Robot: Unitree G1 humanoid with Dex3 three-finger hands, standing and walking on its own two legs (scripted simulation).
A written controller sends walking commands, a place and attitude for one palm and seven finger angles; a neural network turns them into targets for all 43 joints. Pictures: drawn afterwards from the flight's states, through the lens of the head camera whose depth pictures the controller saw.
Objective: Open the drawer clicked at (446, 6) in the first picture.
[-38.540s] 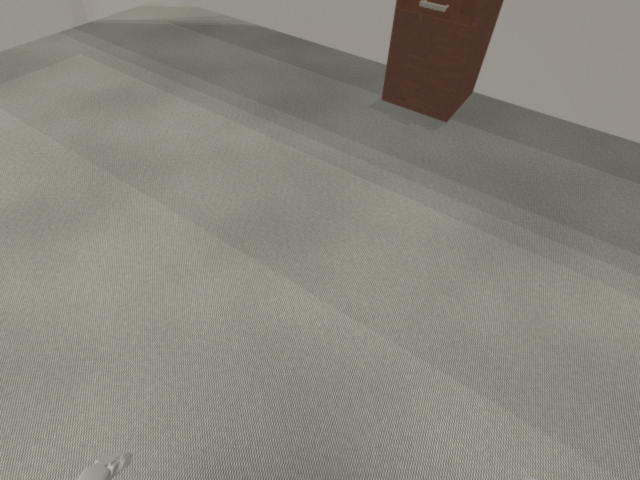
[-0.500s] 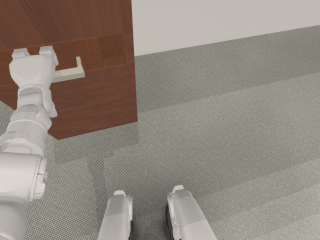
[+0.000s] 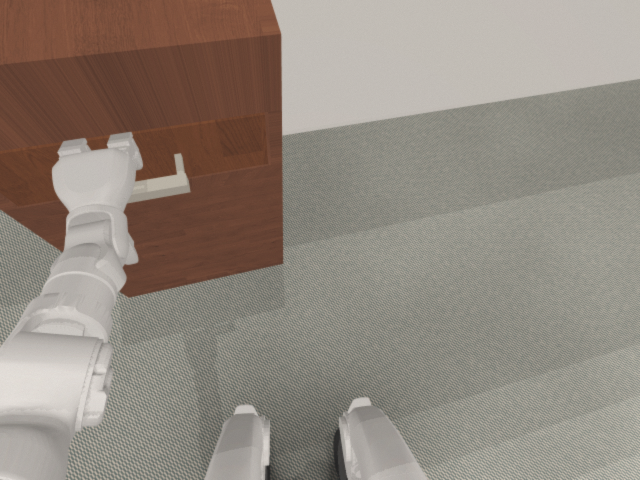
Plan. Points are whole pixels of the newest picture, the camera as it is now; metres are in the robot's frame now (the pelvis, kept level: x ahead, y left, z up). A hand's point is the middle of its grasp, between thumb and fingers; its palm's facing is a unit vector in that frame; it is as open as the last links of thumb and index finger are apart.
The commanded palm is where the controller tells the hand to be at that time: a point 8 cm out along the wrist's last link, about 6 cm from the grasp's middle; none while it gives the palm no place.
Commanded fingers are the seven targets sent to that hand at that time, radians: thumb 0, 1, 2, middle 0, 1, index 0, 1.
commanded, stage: lift the hand off the handle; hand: left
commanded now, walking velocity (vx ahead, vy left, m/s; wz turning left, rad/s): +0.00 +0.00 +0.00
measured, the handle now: (138, 179) +0.53 +0.23 -0.08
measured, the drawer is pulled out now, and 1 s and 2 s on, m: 0.00 0.00 0.00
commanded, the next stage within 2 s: draw the hand back to the body in 1.32 s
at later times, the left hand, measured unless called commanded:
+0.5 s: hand (107, 175) +0.48 +0.24 +0.01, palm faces -0.06 +0.00 -1.00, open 13.3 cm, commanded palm +0.48 +0.23 +0.07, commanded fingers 0.00 -0.50 0.30 -0.30 -1.20 -0.30 -1.20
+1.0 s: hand (98, 161) +0.48 +0.24 +0.04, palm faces -0.07 -0.01 -1.00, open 13.6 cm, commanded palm +0.48 +0.24 +0.11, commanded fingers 0.00 -0.50 0.30 -0.30 -1.20 -0.30 -1.20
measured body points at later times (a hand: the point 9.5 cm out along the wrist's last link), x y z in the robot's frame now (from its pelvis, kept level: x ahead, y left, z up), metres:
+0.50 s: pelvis +0.01 -0.01 +0.03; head +0.14 +0.00 +0.46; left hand +0.48 +0.24 +0.06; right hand +0.03 -0.27 -0.10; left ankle +0.01 +0.11 -0.63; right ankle +0.01 -0.13 -0.63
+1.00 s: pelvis +0.01 -0.01 +0.05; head +0.13 -0.01 +0.48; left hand +0.48 +0.23 +0.09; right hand +0.02 -0.28 -0.08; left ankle +0.01 +0.11 -0.63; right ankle +0.01 -0.13 -0.63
